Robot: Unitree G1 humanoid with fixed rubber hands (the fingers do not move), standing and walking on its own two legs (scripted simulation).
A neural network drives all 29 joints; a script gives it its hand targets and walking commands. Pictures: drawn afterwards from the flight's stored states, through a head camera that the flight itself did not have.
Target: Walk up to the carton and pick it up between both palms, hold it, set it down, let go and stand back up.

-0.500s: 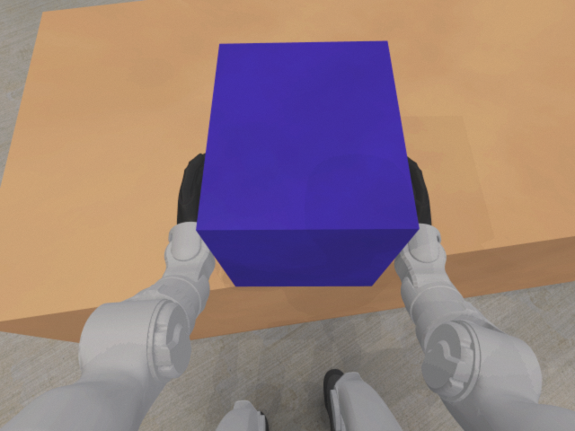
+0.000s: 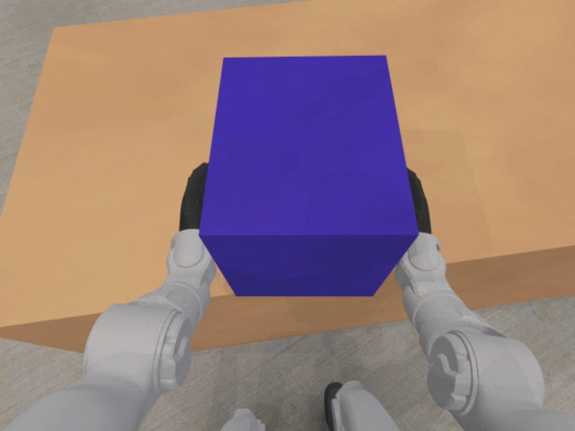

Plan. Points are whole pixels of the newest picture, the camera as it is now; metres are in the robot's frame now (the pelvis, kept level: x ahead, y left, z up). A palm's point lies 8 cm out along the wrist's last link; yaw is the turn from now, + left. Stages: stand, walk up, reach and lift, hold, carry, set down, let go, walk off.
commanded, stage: reach and lift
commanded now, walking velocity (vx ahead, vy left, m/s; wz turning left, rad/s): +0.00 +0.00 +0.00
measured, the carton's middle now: (304, 186) +0.46 -0.05 -0.01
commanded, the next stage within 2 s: none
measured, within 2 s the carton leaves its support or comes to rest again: leaves its support in 0.20 s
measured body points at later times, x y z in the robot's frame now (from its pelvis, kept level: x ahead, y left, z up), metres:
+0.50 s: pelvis +0.00 +0.01 +0.01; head +0.06 -0.02 +0.46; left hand +0.44 +0.11 +0.05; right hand +0.39 -0.21 +0.04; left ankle -0.03 +0.13 -0.69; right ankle +0.05 -0.12 -0.69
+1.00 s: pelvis +0.01 +0.00 +0.05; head +0.03 -0.02 +0.50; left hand +0.43 +0.13 +0.12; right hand +0.39 -0.19 +0.11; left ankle -0.03 +0.13 -0.69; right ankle +0.05 -0.12 -0.69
